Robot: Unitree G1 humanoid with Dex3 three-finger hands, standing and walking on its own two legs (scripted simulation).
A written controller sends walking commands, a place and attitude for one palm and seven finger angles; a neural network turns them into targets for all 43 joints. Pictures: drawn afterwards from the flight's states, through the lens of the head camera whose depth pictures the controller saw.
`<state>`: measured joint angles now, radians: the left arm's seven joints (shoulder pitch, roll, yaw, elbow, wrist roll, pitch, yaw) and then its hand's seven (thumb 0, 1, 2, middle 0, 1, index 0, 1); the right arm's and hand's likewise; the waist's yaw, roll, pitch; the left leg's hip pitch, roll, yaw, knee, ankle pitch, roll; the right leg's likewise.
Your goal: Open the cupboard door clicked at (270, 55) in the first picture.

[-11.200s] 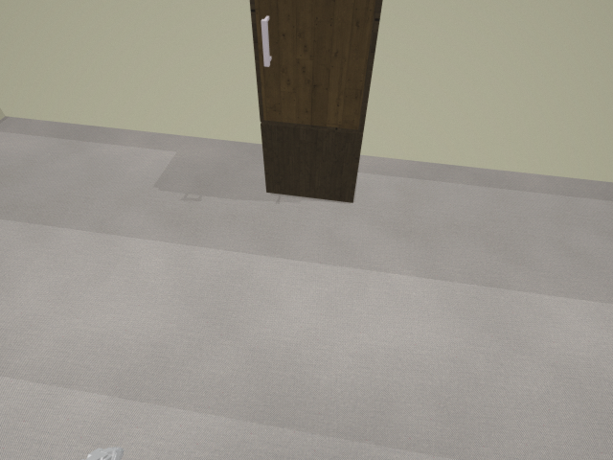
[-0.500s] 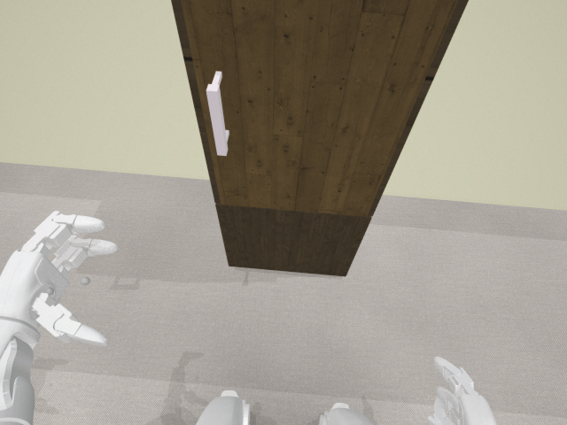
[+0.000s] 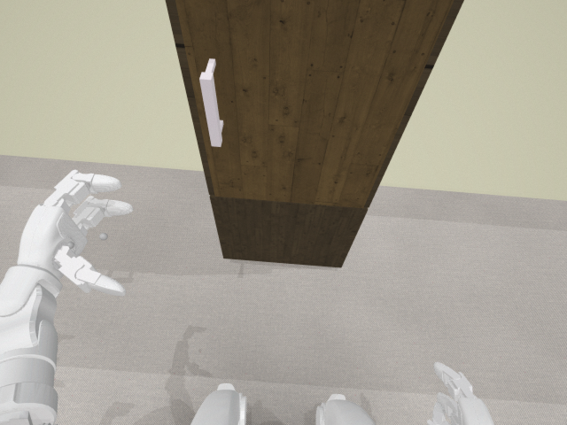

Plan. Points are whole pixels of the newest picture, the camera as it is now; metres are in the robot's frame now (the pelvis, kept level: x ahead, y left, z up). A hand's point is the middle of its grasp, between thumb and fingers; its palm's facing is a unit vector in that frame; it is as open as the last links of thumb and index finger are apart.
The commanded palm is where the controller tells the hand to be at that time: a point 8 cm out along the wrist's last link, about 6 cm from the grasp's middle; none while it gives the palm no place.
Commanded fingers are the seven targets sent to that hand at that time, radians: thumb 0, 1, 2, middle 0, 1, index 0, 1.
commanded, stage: move the hooked fingers beside the handle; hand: left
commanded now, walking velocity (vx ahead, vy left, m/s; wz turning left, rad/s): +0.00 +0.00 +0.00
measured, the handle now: (214, 105) +0.63 +0.14 +0.05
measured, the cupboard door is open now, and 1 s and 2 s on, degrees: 0 0 0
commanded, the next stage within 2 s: none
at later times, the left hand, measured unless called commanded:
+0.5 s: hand (146, 183) +0.44 +0.22 +0.05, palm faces -0.06 -1.00 -0.03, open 14.0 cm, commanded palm +0.42 +0.27 +0.05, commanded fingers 0.00 -0.50 0.30 -0.30 -1.20 -0.30 -1.20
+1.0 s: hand (170, 139) +0.54 +0.21 +0.05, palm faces -0.05 -1.00 -0.02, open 14.0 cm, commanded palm +0.53 +0.25 +0.05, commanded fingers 0.00 -0.50 0.30 -0.30 -1.20 -0.30 -1.20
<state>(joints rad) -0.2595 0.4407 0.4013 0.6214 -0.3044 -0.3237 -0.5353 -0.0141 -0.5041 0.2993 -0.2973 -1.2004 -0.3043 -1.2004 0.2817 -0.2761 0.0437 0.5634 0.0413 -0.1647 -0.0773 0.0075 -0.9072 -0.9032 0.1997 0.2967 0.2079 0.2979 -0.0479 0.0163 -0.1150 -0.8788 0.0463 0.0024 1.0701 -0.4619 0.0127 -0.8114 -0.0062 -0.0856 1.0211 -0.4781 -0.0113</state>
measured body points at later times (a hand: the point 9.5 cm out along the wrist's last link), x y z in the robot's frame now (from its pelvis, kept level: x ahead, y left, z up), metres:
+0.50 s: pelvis +0.00 +0.01 +0.00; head +0.11 +0.02 +0.43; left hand +0.44 +0.27 +0.06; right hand +0.07 -0.26 -0.11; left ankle +0.03 +0.11 -0.67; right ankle +0.01 -0.12 -0.67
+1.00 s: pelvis +0.00 +0.00 -0.02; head +0.16 +0.02 +0.40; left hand +0.53 +0.26 +0.05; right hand -0.01 -0.27 -0.13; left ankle +0.03 +0.11 -0.67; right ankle +0.01 -0.12 -0.67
